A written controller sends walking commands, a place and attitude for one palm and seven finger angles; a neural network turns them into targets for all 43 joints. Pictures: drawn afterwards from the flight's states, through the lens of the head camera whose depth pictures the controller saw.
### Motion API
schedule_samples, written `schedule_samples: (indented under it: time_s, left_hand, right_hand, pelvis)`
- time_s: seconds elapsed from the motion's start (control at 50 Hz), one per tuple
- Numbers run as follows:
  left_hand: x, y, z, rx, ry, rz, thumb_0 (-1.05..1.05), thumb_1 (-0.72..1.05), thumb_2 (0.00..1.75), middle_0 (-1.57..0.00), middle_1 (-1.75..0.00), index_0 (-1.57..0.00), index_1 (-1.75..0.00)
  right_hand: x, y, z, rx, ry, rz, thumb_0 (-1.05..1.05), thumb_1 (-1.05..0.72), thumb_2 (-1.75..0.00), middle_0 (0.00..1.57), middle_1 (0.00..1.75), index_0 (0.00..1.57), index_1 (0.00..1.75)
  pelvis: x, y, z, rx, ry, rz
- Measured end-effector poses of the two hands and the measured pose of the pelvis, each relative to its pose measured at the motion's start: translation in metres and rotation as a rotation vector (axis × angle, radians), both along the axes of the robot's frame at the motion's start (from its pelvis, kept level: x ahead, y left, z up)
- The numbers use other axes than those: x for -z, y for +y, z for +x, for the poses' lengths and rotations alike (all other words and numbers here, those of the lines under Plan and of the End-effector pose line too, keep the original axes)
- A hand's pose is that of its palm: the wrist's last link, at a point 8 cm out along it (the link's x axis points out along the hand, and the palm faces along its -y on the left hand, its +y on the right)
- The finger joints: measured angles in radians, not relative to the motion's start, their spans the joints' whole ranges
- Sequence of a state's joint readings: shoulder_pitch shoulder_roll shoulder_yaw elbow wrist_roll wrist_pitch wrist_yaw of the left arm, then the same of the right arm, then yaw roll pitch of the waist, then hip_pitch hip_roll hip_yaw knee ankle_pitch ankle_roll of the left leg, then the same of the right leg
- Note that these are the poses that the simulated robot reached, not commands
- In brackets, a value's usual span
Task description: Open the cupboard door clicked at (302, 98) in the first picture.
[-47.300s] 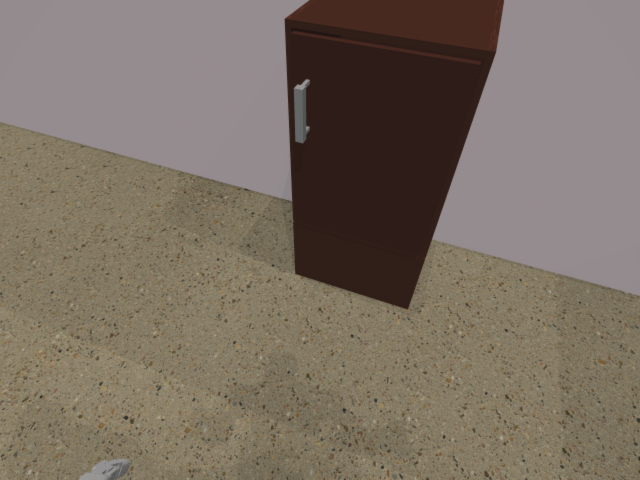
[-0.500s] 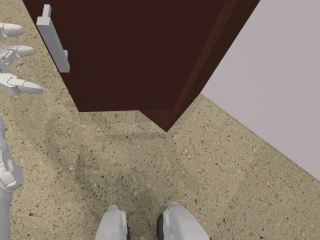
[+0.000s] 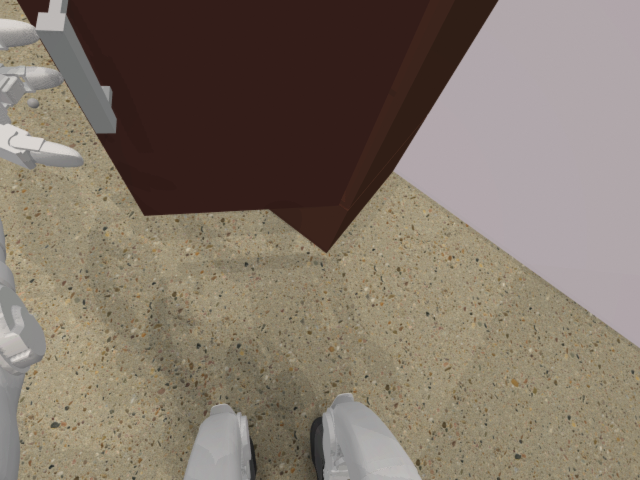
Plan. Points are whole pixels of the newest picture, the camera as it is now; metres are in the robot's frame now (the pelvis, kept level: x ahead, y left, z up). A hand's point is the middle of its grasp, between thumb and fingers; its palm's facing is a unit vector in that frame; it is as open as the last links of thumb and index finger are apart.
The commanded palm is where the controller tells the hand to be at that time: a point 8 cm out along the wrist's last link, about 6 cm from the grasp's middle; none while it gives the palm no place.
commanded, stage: slide the fingers in behind the handle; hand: left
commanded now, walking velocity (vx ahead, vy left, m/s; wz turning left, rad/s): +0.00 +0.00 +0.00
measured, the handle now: (84, 67) +0.57 +0.22 +0.07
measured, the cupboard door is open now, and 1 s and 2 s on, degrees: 45 44 43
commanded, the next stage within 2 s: close the thumb around the handle in 1.34 s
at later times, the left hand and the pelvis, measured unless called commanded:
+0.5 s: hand (40, 105) +0.52 +0.26 +0.07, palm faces +0.05 -1.00 +0.02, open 14.1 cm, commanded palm +0.51 +0.27 +0.07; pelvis +0.01 +0.00 +0.00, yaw +1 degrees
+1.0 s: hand (107, 106) +0.53 +0.19 +0.06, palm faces +0.03 -1.00 +0.06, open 14.2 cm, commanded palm +0.51 +0.23 +0.07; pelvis +0.01 +0.00 +0.00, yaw +2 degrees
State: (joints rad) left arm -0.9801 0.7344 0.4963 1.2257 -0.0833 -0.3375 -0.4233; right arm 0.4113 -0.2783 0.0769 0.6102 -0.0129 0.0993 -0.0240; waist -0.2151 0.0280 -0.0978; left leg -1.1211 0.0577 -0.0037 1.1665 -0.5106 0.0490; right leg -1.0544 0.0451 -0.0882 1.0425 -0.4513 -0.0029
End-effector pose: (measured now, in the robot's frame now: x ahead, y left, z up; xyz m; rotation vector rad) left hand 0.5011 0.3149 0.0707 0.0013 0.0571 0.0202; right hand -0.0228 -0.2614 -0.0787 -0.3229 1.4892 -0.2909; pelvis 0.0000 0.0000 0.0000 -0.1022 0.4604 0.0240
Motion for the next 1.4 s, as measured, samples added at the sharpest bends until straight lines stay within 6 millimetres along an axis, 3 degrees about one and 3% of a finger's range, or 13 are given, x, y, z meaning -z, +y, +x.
schedule_samples:
  time_s: [0.26, 0.76, 0.82, 0.92, 0.98, 1.1, 1.24, 1.4]
  left_hand:
    - [0.004, -0.001, 0.003, -0.025, 0.002, -0.004, -0.02, -0.50, 0.30, -0.30, -1.20, -0.31, -1.23]
    - [0.005, -0.015, -0.008, -0.066, -0.008, -0.015, -0.02, -0.50, 0.30, -0.30, -1.20, -0.17, -1.19]
    - [0.005, -0.022, -0.011, -0.055, -0.010, -0.003, -0.02, -0.50, 0.30, -0.30, -1.20, -0.14, -1.18]
    - [0.007, -0.055, -0.005, 0.044, 0.001, -0.001, -0.02, -0.50, 0.30, -0.29, -1.20, -0.19, -1.19]
    - [0.009, -0.067, 0.001, 0.012, -0.004, -0.055, -0.02, -0.50, 0.30, -0.30, -1.20, -0.23, -1.20]
    - [0.007, -0.061, 0.008, -0.040, -0.019, 0.022, -0.02, -0.50, 0.30, -0.29, -1.20, -0.31, -1.23]
    - [0.004, -0.052, -0.003, -0.031, -0.004, 0.009, -0.02, -0.50, 0.30, -0.29, -1.20, -0.31, -1.22]
    - [0.000, -0.055, -0.005, -0.015, -0.031, 0.006, -0.02, -0.50, 0.30, -0.30, -1.20, -0.30, -1.21]
  right_hand:
    - [0.002, -0.003, 0.014, -0.020, -0.020, 0.000, 0.00, -0.91, -0.90, 0.20, 0.30, 0.20, 0.30]
    - [0.003, 0.006, 0.032, -0.056, -0.017, 0.037, 0.00, -0.91, -0.90, 0.20, 0.30, 0.20, 0.30]
    - [0.004, 0.007, 0.032, -0.060, -0.014, 0.048, 0.00, -0.91, -0.90, 0.20, 0.30, 0.20, 0.30]
    - [0.006, 0.006, 0.034, -0.060, -0.033, 0.050, 0.00, -0.91, -0.90, 0.20, 0.30, 0.20, 0.30]
    - [0.006, 0.004, 0.035, -0.046, -0.069, 0.041, 0.00, -0.91, -0.90, 0.20, 0.30, 0.20, 0.30]
    - [0.010, 0.001, 0.026, -0.017, -0.099, 0.046, 0.00, -0.91, -0.90, 0.20, 0.30, 0.20, 0.30]
    - [0.013, 0.001, 0.012, 0.007, -0.043, 0.078, 0.00, -0.91, -0.90, 0.20, 0.30, 0.20, 0.30]
    - [0.008, -0.010, 0.013, -0.010, -0.045, 0.041, 0.01, -0.91, -0.90, 0.20, 0.30, 0.20, 0.30]
  pelvis:
    - [0.001, -0.002, 0.003, -0.005, 0.008, 0.001]
    - [-0.005, 0.003, 0.011, -0.037, -0.011, -0.003]
    - [-0.006, 0.003, 0.011, -0.041, -0.016, -0.002]
    - [-0.006, 0.002, 0.009, -0.043, -0.023, 0.001]
    - [-0.005, 0.000, 0.008, -0.031, -0.022, 0.006]
    - [0.000, -0.004, 0.005, -0.003, -0.018, 0.017]
    - [-0.003, -0.008, 0.004, 0.005, -0.025, 0.027]
    - [-0.003, -0.012, 0.003, -0.007, -0.023, 0.023]
